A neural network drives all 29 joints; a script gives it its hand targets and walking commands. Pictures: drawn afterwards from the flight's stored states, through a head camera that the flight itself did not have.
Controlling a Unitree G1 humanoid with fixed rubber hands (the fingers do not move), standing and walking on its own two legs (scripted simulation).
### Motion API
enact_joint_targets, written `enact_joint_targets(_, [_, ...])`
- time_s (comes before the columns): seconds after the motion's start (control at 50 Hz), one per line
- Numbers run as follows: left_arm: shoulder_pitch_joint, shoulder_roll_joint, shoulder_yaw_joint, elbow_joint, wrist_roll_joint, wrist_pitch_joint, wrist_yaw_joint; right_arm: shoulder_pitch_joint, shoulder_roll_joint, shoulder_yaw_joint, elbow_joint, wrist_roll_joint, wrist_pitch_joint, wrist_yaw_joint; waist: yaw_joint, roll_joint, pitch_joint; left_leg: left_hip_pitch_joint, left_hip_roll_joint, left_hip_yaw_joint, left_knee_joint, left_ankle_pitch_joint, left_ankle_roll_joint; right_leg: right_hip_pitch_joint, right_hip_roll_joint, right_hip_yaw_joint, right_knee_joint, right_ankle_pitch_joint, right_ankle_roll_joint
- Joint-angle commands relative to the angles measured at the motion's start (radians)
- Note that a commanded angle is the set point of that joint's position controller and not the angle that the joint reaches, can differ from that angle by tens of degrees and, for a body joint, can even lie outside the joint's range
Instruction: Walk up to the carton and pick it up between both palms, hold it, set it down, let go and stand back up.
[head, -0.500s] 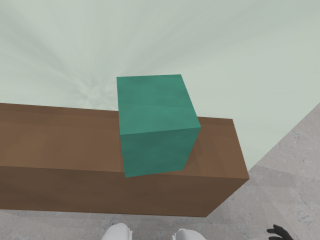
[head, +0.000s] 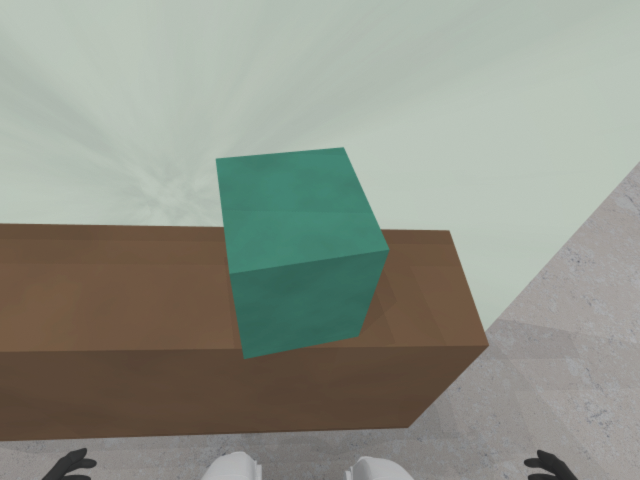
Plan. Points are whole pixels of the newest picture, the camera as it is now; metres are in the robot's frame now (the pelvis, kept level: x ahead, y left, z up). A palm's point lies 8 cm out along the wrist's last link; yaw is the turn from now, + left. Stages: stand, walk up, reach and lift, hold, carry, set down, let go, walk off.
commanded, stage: walk up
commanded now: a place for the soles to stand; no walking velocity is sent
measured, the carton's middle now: (293, 255) +0.45 +0.04 -0.03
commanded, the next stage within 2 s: reach and lift in 0.34 s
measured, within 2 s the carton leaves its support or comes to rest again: neither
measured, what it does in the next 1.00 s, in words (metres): stands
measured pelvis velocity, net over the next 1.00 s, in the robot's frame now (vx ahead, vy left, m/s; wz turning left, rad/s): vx -0.01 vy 0.00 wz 0.00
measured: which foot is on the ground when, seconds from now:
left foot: down 0.00-1.00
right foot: down 0.00-1.00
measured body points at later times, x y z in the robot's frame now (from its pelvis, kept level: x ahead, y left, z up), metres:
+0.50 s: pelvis +0.00 +0.00 +0.00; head +0.02 +0.02 +0.45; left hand +0.17 +0.30 -0.10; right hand +0.11 -0.33 -0.08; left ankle +0.04 +0.11 -0.69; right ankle +0.04 -0.12 -0.69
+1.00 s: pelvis -0.01 +0.00 +0.01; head +0.02 +0.02 +0.46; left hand +0.14 +0.26 -0.08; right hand +0.16 -0.31 -0.06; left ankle +0.04 +0.11 -0.69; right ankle +0.04 -0.13 -0.69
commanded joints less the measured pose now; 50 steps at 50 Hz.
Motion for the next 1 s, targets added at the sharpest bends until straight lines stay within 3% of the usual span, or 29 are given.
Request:
enact_joint_targets(0.0, [-0.008, 0.276, 0.106, -0.036, -0.014, -0.027, -0.001, -0.055, -0.204, -0.073, 0.028, 0.019, -0.023, 0.002, 0.000, 0.000, -0.158, 0.013, -0.006, -0.062, -0.143, 0.056, 0.033, 0.077, -0.234, 0.388, -0.285, 0.080, -0.201])
enact_joint_targets(0.02, [-0.047, 0.251, 0.095, -0.048, -0.016, -0.020, -0.002, -0.040, -0.206, -0.071, 0.040, 0.017, -0.024, 0.002, -0.017, 0.020, -0.151, 0.091, 0.001, -0.082, -0.215, 0.026, 0.047, -0.013, -0.208, 0.335, -0.254, 0.002, -0.169])
enact_joint_targets(0.04, [-0.076, 0.189, 0.076, -0.065, -0.024, -0.016, -0.008, -0.029, -0.228, -0.076, 0.034, 0.003, -0.033, 0.006, -0.033, 0.126, -0.146, 0.167, 0.047, -0.188, -0.339, -0.039, 0.088, -0.119, -0.137, 0.237, -0.170, -0.010, -0.111])
enact_joint_targets(0.06, [-0.073, 0.155, 0.073, -0.054, -0.020, -0.008, -0.009, -0.004, -0.255, -0.090, 0.038, 0.000, -0.042, 0.006, -0.038, 0.174, -0.161, 0.202, 0.161, -0.369, -0.442, -0.059, 0.131, -0.159, -0.045, 0.092, -0.015, 0.013, -0.053])
enact_joint_targets(0.08, [-0.039, 0.166, 0.078, -0.047, -0.021, -0.002, -0.007, 0.002, -0.288, -0.096, 0.034, 0.007, -0.041, 0.007, -0.020, 0.168, -0.142, 0.180, 0.252, -0.453, -0.486, -0.106, 0.206, -0.168, -0.011, 0.031, 0.019, -0.083, -0.027])
enact_joint_targets(0.1, [-0.003, 0.175, 0.081, -0.027, -0.023, -0.004, -0.008, -0.044, -0.287, -0.093, 0.028, 0.002, -0.039, 0.007, -0.018, 0.224, -0.113, 0.151, 0.280, -0.458, -0.498, -0.078, 0.227, -0.164, -0.028, 0.052, 0.035, -0.142, -0.021])
enact_joint_targets(0.12, [0.018, 0.187, 0.076, -0.031, -0.026, -0.010, -0.006, -0.067, -0.291, -0.098, 0.018, 0.003, -0.036, 0.005, 0.011, 0.175, -0.108, 0.101, 0.243, -0.389, -0.445, -0.022, 0.200, -0.087, -0.037, 0.046, -0.032, -0.104, -0.033])
enact_joint_targets(0.14, [0.057, 0.175, 0.079, -0.017, -0.024, -0.015, -0.008, -0.088, -0.274, -0.083, 0.024, -0.001, -0.033, 0.006, 0.023, 0.205, -0.129, 0.077, 0.187, -0.295, -0.416, -0.019, 0.154, -0.019, -0.045, 0.051, -0.117, -0.073, -0.042])
enact_joint_targets(0.16, [0.055, 0.192, 0.085, 0.006, -0.017, -0.016, -0.012, -0.091, -0.237, -0.071, 0.026, 0.006, -0.028, 0.007, 0.027, 0.127, -0.151, 0.036, 0.147, -0.256, -0.383, -0.049, 0.118, 0.043, -0.035, 0.064, -0.158, -0.048, -0.055])
enact_joint_targets(0.18, [0.069, 0.220, 0.099, -0.005, -0.010, -0.019, -0.012, -0.092, -0.240, -0.073, 0.024, -0.002, -0.024, 0.006, 0.039, 0.092, -0.157, -0.027, 0.111, -0.207, -0.305, -0.071, 0.092, 0.102, -0.062, 0.143, -0.225, -0.032, -0.066])
enact_joint_targets(0.22, [0.057, 0.274, 0.110, -0.015, -0.011, -0.029, -0.006, -0.133, -0.178, -0.070, 0.015, 0.014, -0.011, 0.010, 0.031, -0.025, -0.103, -0.115, -0.008, -0.066, -0.127, -0.076, 0.029, 0.077, -0.212, 0.447, -0.353, -0.108, -0.157])
enact_joint_targets(0.24, [0.010, 0.275, 0.105, -0.021, -0.008, -0.025, -0.008, -0.097, -0.196, -0.073, 0.049, 0.019, -0.009, 0.009, 0.006, -0.003, -0.108, -0.053, -0.025, -0.040, -0.112, -0.110, 0.025, 0.037, -0.255, 0.495, -0.391, -0.175, -0.184])
enact_joint_targets(0.26, [-0.014, 0.277, 0.103, -0.037, -0.005, -0.017, -0.007, -0.065, -0.199, -0.076, 0.042, 0.020, -0.016, 0.008, -0.013, -0.020, -0.120, 0.015, -0.038, -0.072, -0.163, -0.107, 0.036, -0.023, -0.257, 0.478, -0.379, -0.184, -0.199])
enact_joint_targets(0.28, [-0.054, 0.263, 0.094, -0.028, -0.009, -0.011, -0.007, -0.029, -0.213, -0.078, 0.059, 0.016, -0.024, 0.008, -0.029, 0.041, -0.126, 0.109, -0.014, -0.092, -0.236, -0.085, 0.039, -0.070, -0.209, 0.390, -0.306, -0.136, -0.157])
enact_joint_targets(0.32, [-0.068, 0.154, 0.070, -0.046, -0.017, -0.012, -0.014, 0.016, -0.270, -0.095, 0.051, 0.004, -0.043, 0.008, -0.049, 0.160, -0.139, 0.244, 0.155, -0.385, -0.458, -0.142, 0.126, -0.211, -0.034, 0.094, -0.048, -0.005, -0.047])
enact_joint_targets(0.34, [-0.406, 0.066, 0.076, -0.323, 0.032, 0.256, 0.024, -0.314, -0.066, -0.218, 0.380, -0.145, -0.215, 0.059, -0.069, 0.174, 0.050, -0.302, 0.031, -0.050, -0.332, -0.194, -0.026, -0.008, -0.028, -0.026, -0.023, -0.067, -0.065])
enact_joint_targets(0.36, [-0.350, 0.058, 0.078, -0.324, 0.074, 0.311, 0.031, -0.274, -0.140, -0.230, 0.412, -0.142, -0.239, 0.078, -0.088, 0.214, 0.042, -0.349, 0.075, -0.071, -0.347, -0.255, -0.001, 0.063, 0.019, -0.070, 0.077, 0.031, -0.052])
enact_joint_targets(0.38, [-0.345, 0.047, 0.099, -0.311, 0.119, 0.334, 0.029, -0.277, -0.183, -0.230, 0.400, -0.130, -0.249, 0.095, -0.101, 0.223, 0.044, -0.363, 0.081, -0.068, -0.348, -0.267, 0.009, 0.110, 0.025, -0.071, 0.077, 0.032, -0.048])
enact_joint_targets(0.42, [-0.409, 0.057, 0.093, -0.426, 0.091, 0.375, 0.024, -0.324, -0.145, -0.240, 0.313, -0.127, -0.280, 0.096, -0.131, 0.102, -0.057, -0.150, 0.014, -0.025, -0.241, -0.062, -0.008, 0.003, -0.011, -0.027, -0.033, 0.008, -0.071])
enact_joint_targets(0.48, [-0.339, 0.078, 0.110, -0.452, 0.042, 0.396, 0.025, -0.304, -0.131, -0.256, 0.193, -0.078, -0.303, 0.093, -0.085, -0.011, -0.170, 0.086, -0.009, -0.016, -0.222, 0.057, -0.003, -0.073, -0.031, -0.018, -0.167, 0.006, -0.074])
enact_joint_targets(0.5, [-0.312, 0.061, 0.099, -0.457, 0.028, 0.414, 0.032, -0.328, -0.141, -0.249, 0.171, -0.056, -0.289, 0.099, -0.034, 0.006, -0.142, 0.067, 0.002, -0.026, -0.253, 0.070, -0.005, -0.039, -0.037, -0.027, -0.188, 0.033, -0.066])
enact_joint_targets(0.6, [-0.178, 0.017, 0.172, -0.339, 0.115, 0.428, 0.019, -0.238, -0.167, -0.176, 0.141, 0.017, -0.284, 0.102, 0.021, -0.087, -0.173, 0.167, -0.069, -0.015, -0.269, 0.260, 0.009, 0.062, -0.023, 0.005, -0.263, 0.329, -0.012])
enact_joint_targets(0.66, [-0.136, -0.009, 0.215, -0.331, 0.153, 0.418, 0.023, -0.224, -0.210, -0.171, 0.111, 0.032, -0.287, 0.111, 0.045, -0.061, -0.164, 0.172, -0.065, -0.029, -0.310, 0.295, 0.010, 0.090, -0.012, -0.009, -0.255, 0.339, -0.013])
enact_joint_targets(0.76, [-0.135, -0.089, 0.179, -0.495, 0.075, 0.322, 0.066, -0.230, -0.186, -0.150, 0.051, 0.081, -0.350, 0.148, 0.079, -0.032, -0.292, 0.279, -0.055, -0.033, -0.311, 0.407, -0.017, 0.064, -0.005, -0.024, -0.277, 0.377, -0.023])
enact_joint_targets(0.78, [-0.129, -0.093, 0.157, -0.551, 0.065, 0.293, 0.079, -0.188, -0.178, -0.169, 0.067, 0.075, -0.356, 0.153, 0.049, -0.008, -0.260, 0.300, -0.045, -0.042, -0.331, 0.409, -0.023, 0.049, -0.003, -0.028, -0.289, 0.361, -0.026])
enact_joint_targets(0.84, [-0.147, -0.113, 0.114, -0.597, 0.024, 0.227, 0.107, -0.196, -0.164, -0.178, 0.045, 0.073, -0.380, 0.164, 0.052, -0.056, -0.265, 0.292, -0.051, -0.035, -0.349, 0.329, -0.022, 0.028, 0.003, -0.020, -0.299, 0.282, -0.029])
enact_joint_targets(0.86, [-0.154, -0.137, 0.081, -0.596, 0.008, 0.205, 0.116, -0.184, -0.150, -0.180, 0.099, 0.068, -0.383, 0.170, 0.012, -0.006, -0.255, 0.289, -0.042, -0.034, -0.377, 0.259, -0.033, 0.010, -0.002, -0.007, -0.322, 0.217, -0.048])
enact_joint_targets(0.88, [-0.117, -0.143, 0.046, -0.638, -0.004, 0.189, 0.125, -0.159, -0.160, -0.205, 0.065, 0.070, -0.390, 0.175, 0.021, -0.017, -0.303, 0.314, -0.035, -0.034, -0.379, 0.276, -0.042, 0.027, 0.004, -0.031, -0.322, 0.257, -0.044])
enact_joint_targets(0.98, [-0.204, -0.153, -0.031, -0.632, -0.043, 0.134, 0.142, -0.226, -0.111, -0.223, 0.077, 0.059, -0.386, 0.178, -0.031, 0.016, -0.217, 0.182, -0.025, -0.029, -0.436, -0.058, -0.017, -0.024, 0.005, 0.014, -0.320, -0.021, -0.063])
